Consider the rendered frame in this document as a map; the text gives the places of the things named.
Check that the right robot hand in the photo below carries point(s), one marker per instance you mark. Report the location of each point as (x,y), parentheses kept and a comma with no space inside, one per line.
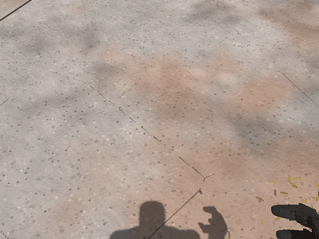
(303,215)

